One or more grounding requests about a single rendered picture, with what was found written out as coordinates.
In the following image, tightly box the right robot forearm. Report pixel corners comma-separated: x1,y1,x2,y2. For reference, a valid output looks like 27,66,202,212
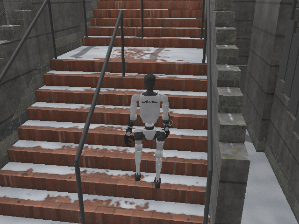
163,114,170,131

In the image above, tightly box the right robot upper arm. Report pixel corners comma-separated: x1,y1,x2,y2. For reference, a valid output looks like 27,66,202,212
160,94,169,120

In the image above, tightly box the left robot thigh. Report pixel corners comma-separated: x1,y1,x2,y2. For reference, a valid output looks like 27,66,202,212
134,129,143,151

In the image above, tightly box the left robot forearm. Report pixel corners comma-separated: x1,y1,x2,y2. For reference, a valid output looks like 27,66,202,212
125,114,135,136

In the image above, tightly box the robot right hand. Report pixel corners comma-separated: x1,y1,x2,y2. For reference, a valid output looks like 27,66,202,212
162,129,170,138

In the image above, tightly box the robot left hand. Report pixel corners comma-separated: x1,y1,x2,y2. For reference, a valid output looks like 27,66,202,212
124,134,135,147

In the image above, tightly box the robot right shin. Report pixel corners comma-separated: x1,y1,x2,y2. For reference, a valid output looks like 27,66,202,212
156,151,163,182

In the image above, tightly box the left robot upper arm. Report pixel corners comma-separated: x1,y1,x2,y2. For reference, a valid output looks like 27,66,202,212
130,94,140,120

